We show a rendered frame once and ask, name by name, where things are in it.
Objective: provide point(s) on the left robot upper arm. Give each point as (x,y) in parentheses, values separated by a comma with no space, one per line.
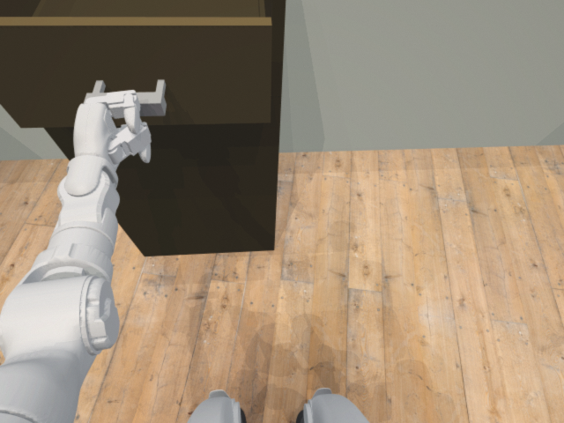
(52,332)

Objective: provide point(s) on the robot left thigh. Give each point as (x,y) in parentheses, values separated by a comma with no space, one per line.
(217,410)

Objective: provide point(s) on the handle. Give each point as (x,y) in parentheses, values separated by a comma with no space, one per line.
(152,103)

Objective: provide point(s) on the robot thigh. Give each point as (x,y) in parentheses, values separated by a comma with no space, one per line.
(217,410)
(332,408)

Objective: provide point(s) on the left robot hand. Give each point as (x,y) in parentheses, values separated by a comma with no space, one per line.
(95,132)

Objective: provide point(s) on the robot right thigh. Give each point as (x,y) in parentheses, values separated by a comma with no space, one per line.
(332,408)

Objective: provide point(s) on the drawer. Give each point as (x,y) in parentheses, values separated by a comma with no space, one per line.
(215,57)

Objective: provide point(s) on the robot left forearm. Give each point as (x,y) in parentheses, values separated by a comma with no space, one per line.
(83,240)

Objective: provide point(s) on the cabinet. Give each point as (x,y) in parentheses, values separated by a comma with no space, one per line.
(208,188)

